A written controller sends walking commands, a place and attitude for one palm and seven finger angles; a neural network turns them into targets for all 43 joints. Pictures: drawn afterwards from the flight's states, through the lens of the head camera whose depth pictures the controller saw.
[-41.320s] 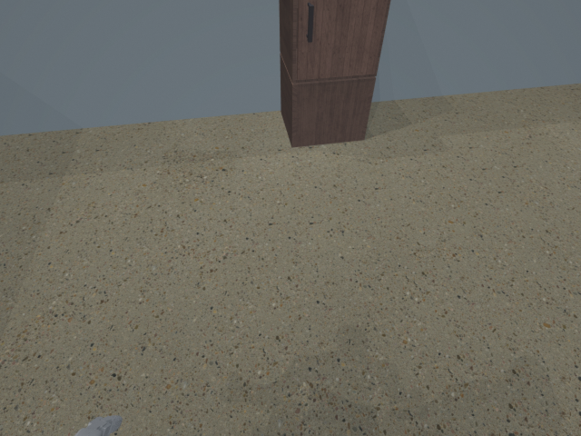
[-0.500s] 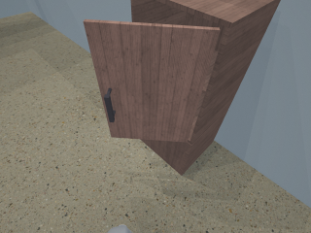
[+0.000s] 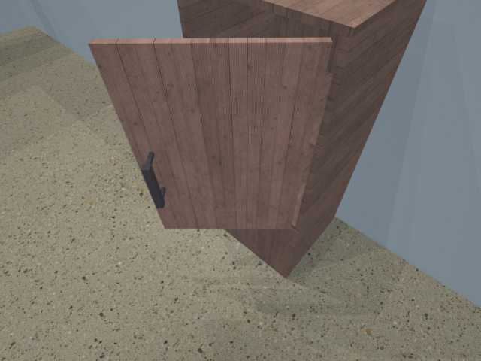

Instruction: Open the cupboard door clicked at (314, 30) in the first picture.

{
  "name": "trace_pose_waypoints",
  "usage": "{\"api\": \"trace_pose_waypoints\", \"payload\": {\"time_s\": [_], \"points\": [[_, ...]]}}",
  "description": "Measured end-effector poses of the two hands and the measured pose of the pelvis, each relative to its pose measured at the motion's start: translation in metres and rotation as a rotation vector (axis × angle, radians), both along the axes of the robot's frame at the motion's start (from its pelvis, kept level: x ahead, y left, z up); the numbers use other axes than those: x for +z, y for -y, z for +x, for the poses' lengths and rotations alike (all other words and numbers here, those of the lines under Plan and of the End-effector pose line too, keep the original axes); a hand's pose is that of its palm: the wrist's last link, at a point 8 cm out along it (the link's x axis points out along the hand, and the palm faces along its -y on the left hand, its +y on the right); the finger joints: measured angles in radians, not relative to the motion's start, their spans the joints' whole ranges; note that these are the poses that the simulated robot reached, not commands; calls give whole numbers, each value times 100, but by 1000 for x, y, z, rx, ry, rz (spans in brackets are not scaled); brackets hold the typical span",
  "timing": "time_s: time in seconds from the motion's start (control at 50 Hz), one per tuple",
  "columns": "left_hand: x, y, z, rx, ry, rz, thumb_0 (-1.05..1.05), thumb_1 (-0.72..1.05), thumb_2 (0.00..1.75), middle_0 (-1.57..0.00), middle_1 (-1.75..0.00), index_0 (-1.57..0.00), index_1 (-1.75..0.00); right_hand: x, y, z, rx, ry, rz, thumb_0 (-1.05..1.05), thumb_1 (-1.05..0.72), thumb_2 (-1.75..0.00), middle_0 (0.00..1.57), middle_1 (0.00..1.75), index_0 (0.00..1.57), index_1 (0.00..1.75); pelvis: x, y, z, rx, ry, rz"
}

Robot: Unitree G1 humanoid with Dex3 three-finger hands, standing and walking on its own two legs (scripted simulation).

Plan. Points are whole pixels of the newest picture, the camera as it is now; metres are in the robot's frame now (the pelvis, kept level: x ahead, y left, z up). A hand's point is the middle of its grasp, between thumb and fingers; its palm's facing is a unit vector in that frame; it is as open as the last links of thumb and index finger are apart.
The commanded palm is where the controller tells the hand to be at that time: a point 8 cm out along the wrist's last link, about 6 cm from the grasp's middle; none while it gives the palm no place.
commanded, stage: come to a stop and stand still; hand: left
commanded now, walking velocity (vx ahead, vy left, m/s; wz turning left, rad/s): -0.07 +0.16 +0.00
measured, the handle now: (155, 181) +0.51 +0.24 -0.07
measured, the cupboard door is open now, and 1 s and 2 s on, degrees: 41 41 41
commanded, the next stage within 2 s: look again from close up in 0.68 s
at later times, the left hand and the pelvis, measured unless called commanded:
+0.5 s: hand out of the picture -0.04 +0.19 -0.17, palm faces +0.06 -0.98 -0.20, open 7.3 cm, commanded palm none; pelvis -0.05 +0.01 +0.00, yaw +0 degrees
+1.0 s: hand out of the picture -0.03 +0.21 -0.17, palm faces +0.05 -0.97 -0.24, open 7.3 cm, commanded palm none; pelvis -0.06 +0.02 -0.01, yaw +2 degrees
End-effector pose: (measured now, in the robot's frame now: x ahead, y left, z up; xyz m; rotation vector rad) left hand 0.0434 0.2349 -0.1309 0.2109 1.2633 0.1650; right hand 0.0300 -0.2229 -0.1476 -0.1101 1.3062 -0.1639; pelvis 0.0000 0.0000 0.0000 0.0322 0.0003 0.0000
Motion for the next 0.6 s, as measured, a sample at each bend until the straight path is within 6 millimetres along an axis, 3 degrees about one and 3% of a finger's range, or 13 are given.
{"api": "trace_pose_waypoints", "payload": {"time_s": [0.12,0.24,0.42,0.6], "points": [[4,9,7,13,48,-13,0,93,90,-20,-30,-20,-30,6,4,-13,8,-47,1,0,-92,-90,20,30,20,30,5,6,-7,14,-5,-3],[-3,2,-9,39,66,-40,0,92,90,-20,-30,-21,-30,14,-2,-25,24,-25,-24,0,-91,-90,20,30,20,30,5,-1,-24,20,2,-4],[-9,-10,-60,58,-11,-52,0,92,90,-20,-30,-20,-30,16,-15,-55,33,-18,-29,0,-92,-90,20,30,20,30,5,-13,-48,-3,36,1],[-7,8,-130,107,-153,-57,0,91,90,-19,-30,-20,-30,7,-12,-67,44,-38,9,1,-93,-90,20,30,20,30,5,-7,-56,6,35,-3]]}}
